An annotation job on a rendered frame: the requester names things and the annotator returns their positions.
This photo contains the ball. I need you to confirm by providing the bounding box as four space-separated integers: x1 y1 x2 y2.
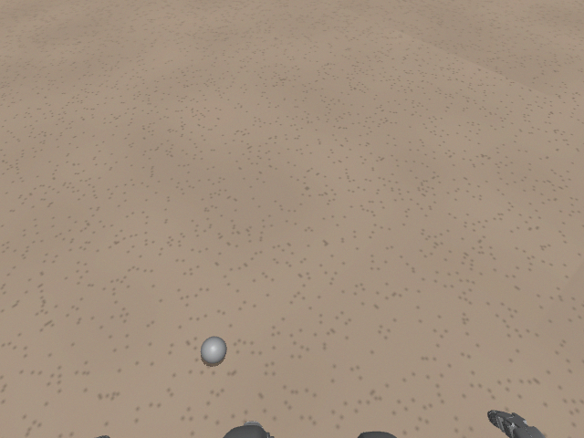
201 337 226 363

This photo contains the right robot hand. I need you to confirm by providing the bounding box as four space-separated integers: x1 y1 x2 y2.
487 411 546 438

